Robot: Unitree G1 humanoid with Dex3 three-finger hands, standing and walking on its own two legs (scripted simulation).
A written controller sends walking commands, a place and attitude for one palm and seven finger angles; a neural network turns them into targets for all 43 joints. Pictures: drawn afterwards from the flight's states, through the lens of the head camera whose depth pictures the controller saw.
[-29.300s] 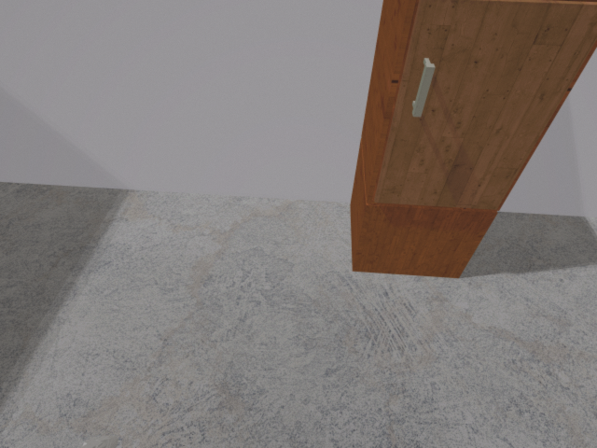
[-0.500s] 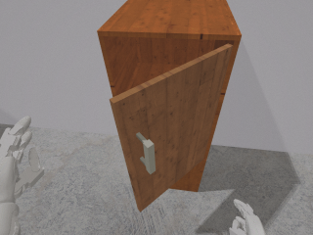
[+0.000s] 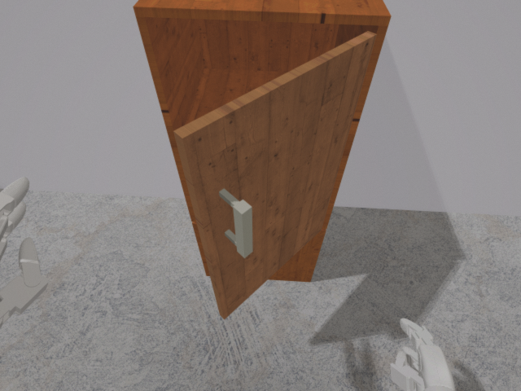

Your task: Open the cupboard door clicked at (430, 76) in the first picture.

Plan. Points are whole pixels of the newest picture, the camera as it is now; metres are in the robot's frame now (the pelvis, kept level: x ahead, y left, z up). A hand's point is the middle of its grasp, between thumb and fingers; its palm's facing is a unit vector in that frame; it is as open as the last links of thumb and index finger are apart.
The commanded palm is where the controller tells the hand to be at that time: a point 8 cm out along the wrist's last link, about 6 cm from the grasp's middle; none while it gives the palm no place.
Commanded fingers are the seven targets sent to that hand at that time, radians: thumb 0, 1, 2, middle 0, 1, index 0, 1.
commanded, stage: step back with the hand held close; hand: left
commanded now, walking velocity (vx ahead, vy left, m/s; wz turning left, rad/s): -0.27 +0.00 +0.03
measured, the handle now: (235, 224) +0.35 +0.07 +0.06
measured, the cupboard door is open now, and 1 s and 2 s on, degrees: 48 48 48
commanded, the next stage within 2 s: stop stepping back and stand still in 0.78 s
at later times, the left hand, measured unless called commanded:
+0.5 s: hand out of the picture +0.11 +0.29 +0.16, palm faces +0.49 -0.76 -0.44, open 7.4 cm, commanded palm +0.05 +0.33 +0.18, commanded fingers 0.00 0.90 0.90 -0.20 -0.30 -0.20 -0.30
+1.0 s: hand out of the picture +0.03 +0.25 +0.16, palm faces +0.28 -0.82 -0.50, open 7.4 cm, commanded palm -0.02 +0.30 +0.18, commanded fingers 0.00 0.90 0.90 -0.20 -0.30 -0.20 -0.30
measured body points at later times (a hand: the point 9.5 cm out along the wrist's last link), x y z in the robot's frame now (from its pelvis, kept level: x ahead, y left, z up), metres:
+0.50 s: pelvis -0.07 +0.02 -0.02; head -0.05 +0.05 +0.43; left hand +0.08 +0.33 +0.18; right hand +0.11 -0.20 -0.10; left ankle -0.01 +0.11 -0.73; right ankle +0.02 -0.11 -0.74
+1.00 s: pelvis -0.18 +0.01 -0.01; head -0.15 +0.03 +0.44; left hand +0.01 +0.30 +0.19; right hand -0.01 -0.22 -0.09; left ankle -0.06 +0.10 -0.72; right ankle -0.29 -0.10 -0.74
